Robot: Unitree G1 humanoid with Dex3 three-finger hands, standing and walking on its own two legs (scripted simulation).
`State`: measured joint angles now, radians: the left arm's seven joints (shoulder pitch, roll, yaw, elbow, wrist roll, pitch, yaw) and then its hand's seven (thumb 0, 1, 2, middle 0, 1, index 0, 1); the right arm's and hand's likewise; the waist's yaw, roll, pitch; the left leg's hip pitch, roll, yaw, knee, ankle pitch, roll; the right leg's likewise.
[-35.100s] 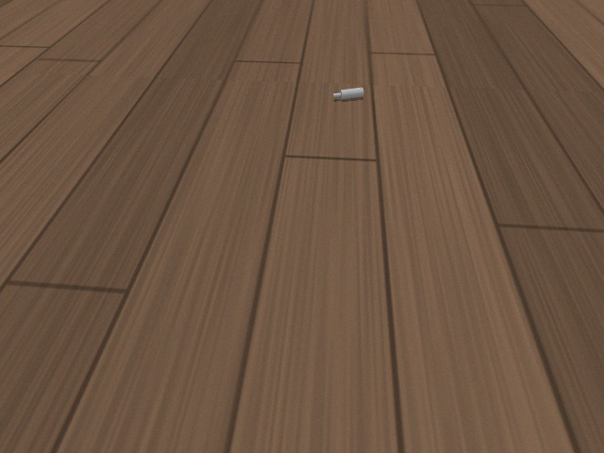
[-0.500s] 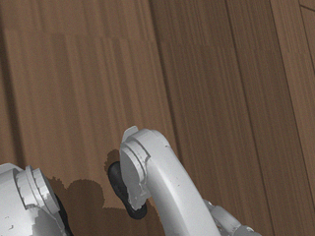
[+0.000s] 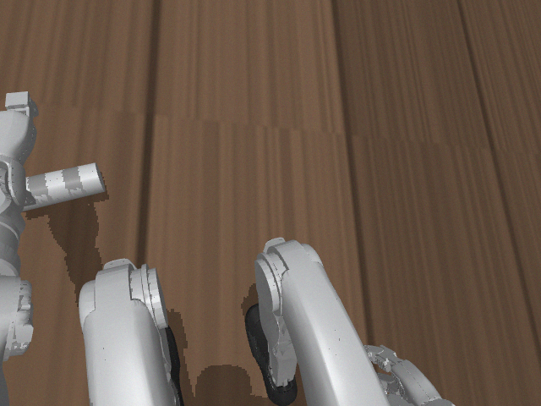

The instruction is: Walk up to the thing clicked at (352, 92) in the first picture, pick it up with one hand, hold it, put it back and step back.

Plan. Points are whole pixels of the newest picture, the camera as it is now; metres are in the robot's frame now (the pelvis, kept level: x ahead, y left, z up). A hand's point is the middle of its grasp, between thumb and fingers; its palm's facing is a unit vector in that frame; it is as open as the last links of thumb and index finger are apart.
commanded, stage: withdraw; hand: left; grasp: from above
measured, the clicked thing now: (44, 189) +0.48 +0.35 -0.32
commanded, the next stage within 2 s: home in 0.36 s
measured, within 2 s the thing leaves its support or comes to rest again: neither
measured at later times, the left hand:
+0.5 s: hand (25, 166) +0.47 +0.33 -0.18, palm faces -0.40 -0.08 -0.91, open 13.9 cm
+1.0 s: hand out of the picture +0.35 +0.31 -0.01, palm faces -0.23 -0.62 -0.75, open 8.0 cm
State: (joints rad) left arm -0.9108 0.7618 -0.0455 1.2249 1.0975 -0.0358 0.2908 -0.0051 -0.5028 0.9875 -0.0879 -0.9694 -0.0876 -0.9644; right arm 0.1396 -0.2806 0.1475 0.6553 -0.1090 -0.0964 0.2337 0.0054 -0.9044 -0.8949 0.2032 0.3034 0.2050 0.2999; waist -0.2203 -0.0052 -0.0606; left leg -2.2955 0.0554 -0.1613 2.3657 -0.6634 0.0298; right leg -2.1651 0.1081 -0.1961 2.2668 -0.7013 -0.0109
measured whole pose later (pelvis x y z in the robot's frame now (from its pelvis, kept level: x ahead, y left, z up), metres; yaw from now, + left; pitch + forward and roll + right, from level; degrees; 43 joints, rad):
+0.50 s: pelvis -0.01 -0.01 -0.02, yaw +2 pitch +32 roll -9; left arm -1.07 0.88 0.06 1.47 1.22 -0.16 0.35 0.00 -0.47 0.97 -0.11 -0.97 -0.12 -0.96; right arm 0.20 -0.30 0.19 0.67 -0.15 -0.06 0.10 0.01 -0.89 -0.89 0.20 0.30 0.20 0.30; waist -0.30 -0.04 0.03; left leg -2.36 0.04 -0.14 2.39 -0.61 0.02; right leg -2.24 0.09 -0.19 2.32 -0.67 -0.02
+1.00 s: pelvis +0.00 +0.00 +0.11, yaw +7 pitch +34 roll -7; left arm -0.45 0.53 0.04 0.66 0.57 0.08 0.05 0.00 0.74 0.88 -0.21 -0.34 -0.22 -0.33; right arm 0.14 -0.27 0.01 0.62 -0.01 0.01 0.07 0.01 -0.90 -0.89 0.20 0.30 0.21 0.30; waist -0.09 0.03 -0.19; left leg -1.97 0.03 -0.09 1.99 -0.62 0.02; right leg -1.87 0.08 -0.11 1.94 -0.68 -0.02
